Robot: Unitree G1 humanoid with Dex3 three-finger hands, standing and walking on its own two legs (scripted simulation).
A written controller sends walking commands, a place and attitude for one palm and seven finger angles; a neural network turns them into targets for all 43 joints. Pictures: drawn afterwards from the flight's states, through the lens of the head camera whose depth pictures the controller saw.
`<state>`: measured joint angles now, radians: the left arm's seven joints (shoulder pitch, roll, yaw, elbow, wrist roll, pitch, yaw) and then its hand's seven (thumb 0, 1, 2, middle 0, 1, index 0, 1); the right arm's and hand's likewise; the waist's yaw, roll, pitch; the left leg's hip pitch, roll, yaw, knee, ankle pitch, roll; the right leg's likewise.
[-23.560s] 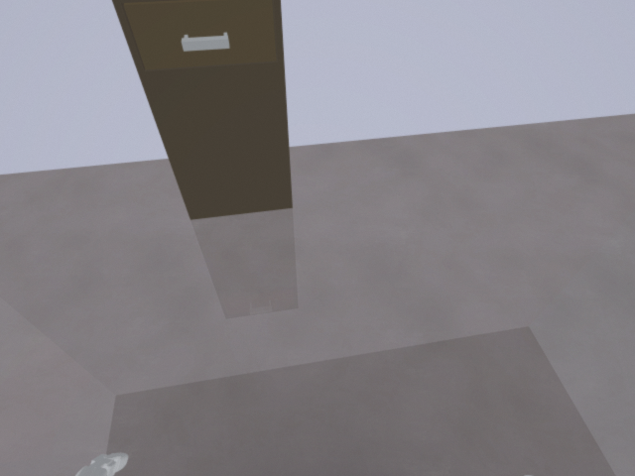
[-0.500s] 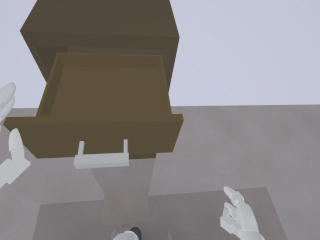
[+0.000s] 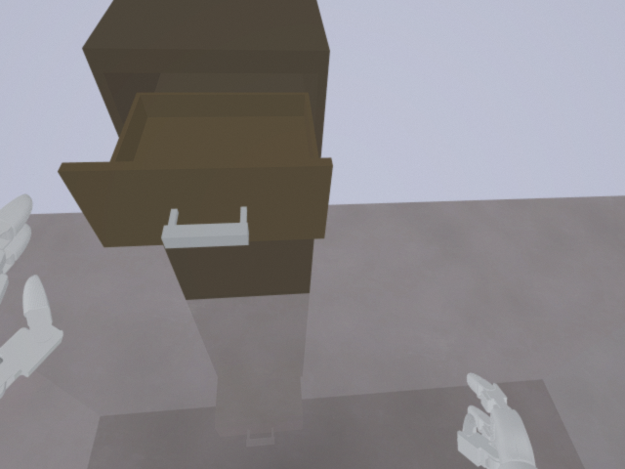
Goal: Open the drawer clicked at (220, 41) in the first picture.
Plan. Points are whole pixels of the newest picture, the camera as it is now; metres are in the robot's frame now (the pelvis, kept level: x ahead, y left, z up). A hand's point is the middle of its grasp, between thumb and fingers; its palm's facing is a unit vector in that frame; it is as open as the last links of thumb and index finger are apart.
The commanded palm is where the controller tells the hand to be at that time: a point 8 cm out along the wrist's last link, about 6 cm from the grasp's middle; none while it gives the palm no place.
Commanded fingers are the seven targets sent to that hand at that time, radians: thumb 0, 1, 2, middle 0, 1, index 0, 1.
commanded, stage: stop stepping back and stand still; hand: left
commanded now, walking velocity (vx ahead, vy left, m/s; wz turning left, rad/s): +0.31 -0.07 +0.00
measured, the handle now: (208, 224) +0.47 +0.19 +0.00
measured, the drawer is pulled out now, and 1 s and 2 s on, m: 0.28 0.28 0.28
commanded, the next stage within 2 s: let the arm hang, fingers relaxed in 0.56 s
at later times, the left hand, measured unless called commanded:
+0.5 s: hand out of the picture +0.10 +0.23 +0.18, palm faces +0.41 -0.77 -0.49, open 7.4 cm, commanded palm +0.04 +0.28 +0.20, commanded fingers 0.00 0.90 0.90 -0.20 -0.30 -0.20 -0.30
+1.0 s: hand out of the picture -0.04 +0.16 -0.16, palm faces +0.14 -0.97 -0.20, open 6.9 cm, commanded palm none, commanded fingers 0.00 0.90 0.90 -0.20 -0.30 -0.20 -0.30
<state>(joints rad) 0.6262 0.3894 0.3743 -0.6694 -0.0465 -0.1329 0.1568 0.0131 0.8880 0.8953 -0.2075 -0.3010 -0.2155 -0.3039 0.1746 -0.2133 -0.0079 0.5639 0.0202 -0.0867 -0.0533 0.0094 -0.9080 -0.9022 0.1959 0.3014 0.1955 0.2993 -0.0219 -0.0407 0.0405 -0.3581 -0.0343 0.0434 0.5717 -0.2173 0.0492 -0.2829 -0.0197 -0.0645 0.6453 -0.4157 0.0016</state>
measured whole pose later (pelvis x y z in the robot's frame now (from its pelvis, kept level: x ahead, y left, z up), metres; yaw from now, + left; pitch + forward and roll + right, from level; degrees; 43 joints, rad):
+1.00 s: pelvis -0.07 -0.02 +0.00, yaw +7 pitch -2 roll -1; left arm 0.27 0.17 0.02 0.87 0.01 0.04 0.02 -0.03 1.00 0.89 -0.21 -0.30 -0.21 -0.30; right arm 0.24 -0.18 -0.01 0.91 -0.03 0.04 -0.01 0.00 -0.91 -0.90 0.20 0.30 0.20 0.30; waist -0.02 0.00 0.09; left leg -0.33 0.00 -0.05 0.61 -0.25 -0.01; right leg -0.28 0.04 0.01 0.60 -0.30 -0.02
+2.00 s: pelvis -0.05 +0.00 +0.02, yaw +6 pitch -2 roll +0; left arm 0.25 0.16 0.02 1.12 0.01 0.01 0.03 0.00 0.91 0.90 -0.20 -0.30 -0.20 -0.30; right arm 0.26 -0.13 -0.02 1.11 -0.02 0.01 -0.04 0.00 -0.91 -0.90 0.20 0.30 0.20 0.30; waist 0.00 0.01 0.08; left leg -0.19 -0.01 -0.01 0.41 -0.20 0.01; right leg -0.15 0.02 0.05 0.41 -0.23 0.00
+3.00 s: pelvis -0.04 -0.01 +0.02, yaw +5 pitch -2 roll +0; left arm 0.21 0.18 0.02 1.11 0.01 0.00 0.03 0.00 0.91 0.90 -0.20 -0.30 -0.20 -0.30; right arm 0.21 -0.17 -0.03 1.12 -0.02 0.01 -0.04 0.00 -0.91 -0.90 0.20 0.30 0.20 0.30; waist -0.01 0.01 0.08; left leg -0.17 0.01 -0.02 0.39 -0.20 -0.01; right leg -0.12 0.03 0.05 0.38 -0.23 -0.01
